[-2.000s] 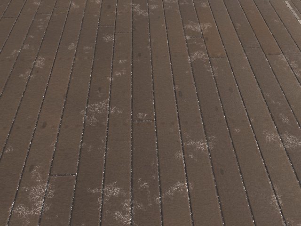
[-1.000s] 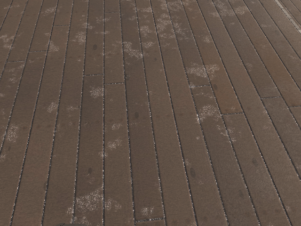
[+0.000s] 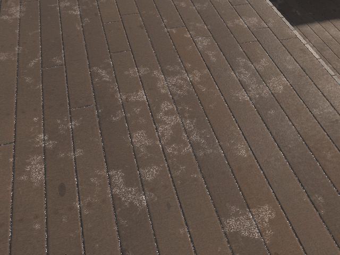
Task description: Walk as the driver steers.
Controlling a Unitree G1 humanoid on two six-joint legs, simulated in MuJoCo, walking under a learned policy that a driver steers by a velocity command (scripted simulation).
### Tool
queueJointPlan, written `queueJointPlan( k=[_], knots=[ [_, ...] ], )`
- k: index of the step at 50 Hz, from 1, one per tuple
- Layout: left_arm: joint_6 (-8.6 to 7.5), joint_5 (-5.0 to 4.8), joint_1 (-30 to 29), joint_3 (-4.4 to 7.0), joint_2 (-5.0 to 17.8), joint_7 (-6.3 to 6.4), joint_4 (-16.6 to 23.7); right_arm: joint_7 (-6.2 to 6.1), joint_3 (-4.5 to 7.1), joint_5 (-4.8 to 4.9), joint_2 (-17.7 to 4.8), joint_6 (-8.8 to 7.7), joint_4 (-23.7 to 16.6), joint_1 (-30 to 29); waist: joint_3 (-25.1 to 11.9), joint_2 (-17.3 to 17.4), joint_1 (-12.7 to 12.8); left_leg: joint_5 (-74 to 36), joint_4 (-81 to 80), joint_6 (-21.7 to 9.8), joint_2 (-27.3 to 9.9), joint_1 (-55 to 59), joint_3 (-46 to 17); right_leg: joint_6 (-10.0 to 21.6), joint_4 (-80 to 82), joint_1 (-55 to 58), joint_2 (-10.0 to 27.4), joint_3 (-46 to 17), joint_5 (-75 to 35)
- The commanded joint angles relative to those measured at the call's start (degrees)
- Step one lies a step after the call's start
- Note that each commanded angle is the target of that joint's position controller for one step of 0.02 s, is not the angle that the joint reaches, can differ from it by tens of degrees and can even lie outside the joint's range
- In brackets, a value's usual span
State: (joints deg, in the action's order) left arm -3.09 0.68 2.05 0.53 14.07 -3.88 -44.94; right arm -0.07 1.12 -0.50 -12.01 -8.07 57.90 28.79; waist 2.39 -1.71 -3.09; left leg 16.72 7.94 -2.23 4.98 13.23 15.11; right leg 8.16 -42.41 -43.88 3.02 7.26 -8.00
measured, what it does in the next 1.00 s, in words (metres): walks ahead: right foot, then left foot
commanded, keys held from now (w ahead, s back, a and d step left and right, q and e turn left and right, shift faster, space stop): w+e+shift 0.34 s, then w+q+shift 0.66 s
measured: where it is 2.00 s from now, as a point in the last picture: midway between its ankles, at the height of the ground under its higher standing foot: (136, 34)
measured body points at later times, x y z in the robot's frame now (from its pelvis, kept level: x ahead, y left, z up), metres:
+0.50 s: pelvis +0.50 +0.00 -0.01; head +0.53 -0.01 +0.44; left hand +0.58 +0.29 -0.13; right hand +0.66 -0.29 -0.07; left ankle +0.69 +0.07 -0.73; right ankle +0.25 -0.03 -0.71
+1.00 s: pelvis +0.95 -0.10 +0.00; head +0.97 -0.11 +0.45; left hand +1.19 +0.12 -0.06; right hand +0.94 -0.40 -0.12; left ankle +0.78 +0.02 -0.62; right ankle +1.00 -0.24 -0.72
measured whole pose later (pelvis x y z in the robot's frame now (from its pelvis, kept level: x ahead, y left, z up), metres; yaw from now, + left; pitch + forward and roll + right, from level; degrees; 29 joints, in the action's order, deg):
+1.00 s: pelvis +0.95 -0.10 +0.00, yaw -1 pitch +3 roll -1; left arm -5.4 3.5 4.4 -0.1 14.7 0.6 -36.5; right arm 0.9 4.4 0.4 -18.2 -2.8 47.5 24.0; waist -0.6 1.7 -4.4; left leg 20.9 67.5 -5.7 3.5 -16.4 -5.2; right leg -0.9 -34.0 -23.9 1.2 1.7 12.5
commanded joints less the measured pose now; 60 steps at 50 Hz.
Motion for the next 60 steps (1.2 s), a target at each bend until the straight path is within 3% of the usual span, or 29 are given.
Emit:
queueJointPlan(
  k=[1, 4, 5, 6, 7, 8, 10, 12, 15, 17, 21, 22, 24, 25, 26, 27, 28, 30, 33, 37, 42, 44, 45, 46, 47, 48, 50, 54, 60],
  knots=[
    [-0.36, 0.78, 2.44, 0.45, 3.56, -0.4, 3.01, -2.7, 2.02, 0.02, -13.09, -0.26, -4.47, -3.26, 1.29, 10.09, 7.16, -77.88, 10.1, 4.46, -17.16, -10.67, 0.38, 2.76, 4.41, 17.89, -5.37, 4.23, 1.49],
    [0.07, 0.34, 32.69, 4.71, 11.7, 1.39, -6.52, -3.42, 3.5, -1.54, -15.52, 2.93, -7.93, -12.27, -11.03, 6.87, 21.79, -74.51, 52.13, 2.67, -16.41, -17.99, -1.37, 7.74, 8.05, 46.5, -8.62, -0.49, 9.43],
    [0.54, -0.88, 31.45, 5.91, 12.57, 2.59, -7.2, -1.93, 3.27, -1.55, -12.93, 2.69, -9.8, -15.31, -8.35, -4.16, 19.31, -18.78, 73.66, 2.16, -6.51, -33.37, -2.06, 9.57, 10.05, 53.92, -4.72, -8.47, 11.73],
    [1.1, 0.19, 26.08, 6.75, 17.76, 2.74, -5.99, -1.4, 1.29, -1.89, -5.78, 1.5, -14.59, -11.67, -9.18, -11.93, 9.42, 13.75, 89.8, 3.86, -1.94, -53.71, -8.82, 16.9, 5.69, 62.4, 4.49, -28.87, -3.87],
    [1.4, 0.89, 26.05, 7.35, 18.2, 3.32, -4.54, -0.9, 0.43, -0.21, -6.12, 0.36, -18.73, -12.36, -17.96, -8.58, 10.19, 12.7, 91.62, 3.88, -3.03, -64.54, -20.16, 24.53, 19.78, 69.47, 11.46, -48.82, 22.33],
    [1.41, 0.88, 23.73, 6.51, 12.7, 4.0, -3.91, -0.39, 0.26, -0.87, -8.51, -0.78, -18.63, -15.46, -9.13, 2.38, 9.04, 7.5, 82.91, 2.52, -6.72, -66.66, -21.79, 20.57, 28.88, 60.26, 11.89, -50.99, 33.14],
    [0.58, 0.48, 19.65, 5.62, 10.23, 4.27, -3.75, 0.05, 0.34, -2.81, -8.44, 0.11, -18.79, -16.97, 0.31, 8.13, 2.69, 5.55, 71.88, 3.52, -9.73, -59.42, -21.33, 16.17, 31.04, 41.09, 7.99, -43.59, 26.35],
    [-0.99, -0.18, 16.96, 4.86, 9.33, 4.29, -2.51, 0.41, -0.19, -4.28, -7.14, 3.13, -18.87, -16.47, 2.18, 9.43, -0.32, 6.0, 63.3, 5.52, -12.19, -51.91, -19.66, 13.71, 32.84, 28.0, 2.62, -34.78, 24.94],
    [-2.63, -0.21, 16.56, 5.62, 11.35, 3.73, -1.1, 1.24, -1.14, -2.82, -6.58, 3.9, -24.11, -26.88, 5.21, 5.22, 1.71, -6.88, 43.22, 7.01, -12.7, -42.34, -16.68, 11.52, 34.43, 16.3, -2.64, -28.58, 15.35],
    [-2.69, -0.64, 17.88, 6.46, 12.85, 3.01, -0.7, 1.54, -1.68, -1.21, -5.51, 3.84, -25.21, -29.33, 3.17, 1.01, 4.3, -18.94, 33.13, 6.03, -10.58, -35.78, -15.26, 8.62, 33.39, 17.13, -4.49, -26.65, 9.51],
    [-3.16, -0.82, 24.46, 6.12, 12.37, 2.84, -2.98, 1.49, -1.02, -1.4, -7.39, 3.18, -24.93, -31.08, -0.08, -0.33, 8.72, -24.65, 21.94, 1.23, -7.91, -37.84, -12.27, 4.89, 30.84, 39.06, -0.35, -22.78, -8.15],
    [-3.29, -0.38, 25.31, 6.25, 13.41, 3.08, -3.19, 1.06, -0.22, -1.66, -9.18, 2.86, -24.63, -29.43, -1.03, -2.23, 8.16, -20.56, 21.06, -0.37, -7.14, -36.51, -11.95, 3.47, 25.63, 43.51, 1.83, -22.97, -18.29],
    [-2.81, 1.34, 23.53, 6.59, 15.81, 3.62, -3.74, -0.14, 2.12, -1.23, -13.08, 2.75, -20.4, -14.09, -9.77, -2.94, -0.45, -10.27, 21.33, -2.95, -3.23, -24.47, -9.72, 0.76, 6.38, 48.25, 1.5, -19.07, -33.61],
    [-2.55, 2.26, 19.98, 6.07, 13.95, 4.0, -2.65, -0.93, 3.41, -1.41, -15.93, 3.03, -17.03, -0.97, -14.71, -2.78, -7.42, -4.39, 25.51, -4.44, -7.41, -9.84, -13.77, -0.3, -10.92, 37.57, -0.27, -17.06, -25.64],
    [-3.02, -0.32, 25.5, 3.87, 5.33, 3.65, 0.32, -0.94, 5.3, -3.6, -23.04, 3.04, -15.88, 4.3, -22.97, 16.09, -4.32, 12.37, 20.85, -11.76, -22.49, 6.42, -43.0, -3.6, -37.34, 17.97, -8.45, -12.33, 9.58],
    [-3.93, 0.03, 26.33, 2.89, 5.56, 3.09, 0.66, 0.61, 5.48, -1.94, -21.25, 3.72, -14.48, 2.1, -22.58, 22.34, -2.06, 18.86, 6.98, -15.4, -24.91, 9.38, -68.91, -3.54, -42.56, 4.12, -11.76, -13.71, 33.09],
    [-3.85, 0.73, 18.85, 2.79, 7.42, 3.49, 1.95, 1.21, 4.84, -1.4, -16.37, 3.75, -15.89, -5.56, -11.39, 13.04, -0.59, 19.91, 6.83, -15.04, -22.92, 2.67, -61.41, -2.61, -42.64, -2.8, -5.23, -13.65, 27.28],
    [-4.18, 2.87, 7.8, 2.41, 8.49, 3.06, 4.76, 1.79, 3.77, -0.64, -11.31, 3.75, -14.54, -4.87, -4.68, 0.45, -1.73, 2.3, 7.83, -12.02, -16.67, -11.74, -44.95, -3.42, -32.78, 2.28, -1.27, -12.54, 23.07],
    [-2.31, 4.18, 7.85, 0.87, 5.8, 1.88, 8.32, 0.87, 3.28, -0.08, -10.4, 3.24, -11.92, -4.02, -1.45, 5.45, 3.6, 3.97, 3.42, -13.87, -13.68, -21.68, -43.5, -6.6, -23.68, 3.87, 0.74, -12.26, 26.94],
    [-2.19, 2.15, -2.45, -1.2, 4.65, 0.91, 13.57, 0.64, 4.64, 0.11, -13.18, 2.89, -13.19, -5.51, 3.34, 6.34, 3.22, -3.34, -2.32, -12.9, -9.73, -35.51, -36.77, -9.69, -0.9, 13.89, 0.69, -8.64, 15.3],
    [-2.54, 1.23, -4.25, -0.57, 7.13, 2.08, 13.91, 1.32, 5.84, 1.41, -15.11, 2.87, -12.94, -2.14, 0.1, 5.08, 1.0, -23.75, 3.86, -8.78, -10.53, -27.62, -36.67, -9.16, 11.03, 25.76, -2.59, -7.94, 6.62],
    [-2.96, 1.59, 3.86, 0.92, 9.55, 3.38, 11.56, 1.14, 6.08, 1.15, -16.2, 3.22, -12.25, -1.19, -6.45, 2.84, 4.87, -37.0, 19.09, -6.27, -7.99, -23.73, -34.07, -7.6, 14.14, 36.6, -5.05, -6.81, 13.67],
    [-3.26, 2.04, 12.85, 2.0, 11.48, 4.37, 9.6, 1.34, 6.15, 1.16, -16.37, 3.06, -12.76, -2.75, -11.79, 2.18, 9.59, -34.36, 32.44, -4.96, -5.4, -29.8, -32.31, -6.42, 12.43, 48.92, -1.68, -8.95, 16.72],
    [-3.23, 3.31, 25.43, 3.72, 16.2, 5.72, 8.81, 1.23, 4.69, 1.1, -11.17, 2.41, -14.71, -4.19, -20.74, -3.71, 14.56, -17.63, 51.55, -4.59, -2.72, -38.2, -28.2, -4.22, 14.12, 62.05, 12.61, -23.51, 37.85],
    [-2.64, 3.92, 23.78, 4.65, 20.09, 5.64, 8.68, 1.0, 2.87, 3.39, -5.31, 2.62, -18.11, 0.83, -28.34, -20.03, 9.04, 11.38, 68.05, -3.45, 1.67, -52.88, -22.59, 1.73, 25.71, 70.74, 26.4, -54.56, 54.55],
    [-1.96, 3.19, 18.82, 4.74, 15.67, 5.55, 9.08, 0.43, 2.83, 1.67, -8.75, 3.86, -16.81, -2.41, -19.92, -12.35, 8.22, 6.12, 73.01, -4.29, -3.91, -60.87, -20.56, 2.98, 27.99, 63.74, 24.36, -55.49, 60.5],
    [-2.34, 2.64, 15.57, 2.91, 7.85, 4.87, 7.8, 1.49, 3.23, -0.23, -9.76, 4.95, -17.05, -11.28, -6.33, -0.3, 8.14, 0.38, 68.63, -3.76, -8.06, -60.76, -19.58, 0.99, 27.48, 50.15, 18.44, -34.89, 37.85],
    [-4.13, 0.77, 18.51, 2.58, 6.04, 4.06, 2.49, 3.72, 2.22, -1.37, -5.9, 7.81, -21.21, -17.39, -0.1, -4.22, 4.25, -0.43, 65.08, -2.59, -11.93, -61.61, -18.94, -1.79, 31.06, 42.19, 15.13, -16.97, 16.21],
    [-5.15, 0.55, 14.89, 3.04, 8.24, 3.91, 0.17, 6.09, 0.82, -1.38, -7.04, 7.87, -26.68, -28.44, 4.98, -0.55, 1.55, -18.27, 42.93, -4.27, -9.85, -51.78, -9.99, -5.73, 37.07, 35.24, 8.43, 6.09, -1.7]
  ],
)
Velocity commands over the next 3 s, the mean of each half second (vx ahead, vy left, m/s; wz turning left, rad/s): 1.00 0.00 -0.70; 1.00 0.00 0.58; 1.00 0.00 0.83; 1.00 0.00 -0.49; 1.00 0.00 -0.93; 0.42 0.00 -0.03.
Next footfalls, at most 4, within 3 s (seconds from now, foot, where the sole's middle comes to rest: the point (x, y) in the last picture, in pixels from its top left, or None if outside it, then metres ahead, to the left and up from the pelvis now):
0.08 right None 0.29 -0.03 -0.76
0.50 left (152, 191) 0.74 0.06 -0.76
0.92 right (212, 133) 1.04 -0.24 -0.76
1.34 left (156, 79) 1.44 0.02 -0.76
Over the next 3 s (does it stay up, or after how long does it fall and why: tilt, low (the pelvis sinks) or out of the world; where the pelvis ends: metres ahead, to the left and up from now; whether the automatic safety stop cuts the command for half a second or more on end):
stays up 2.62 0.00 0.02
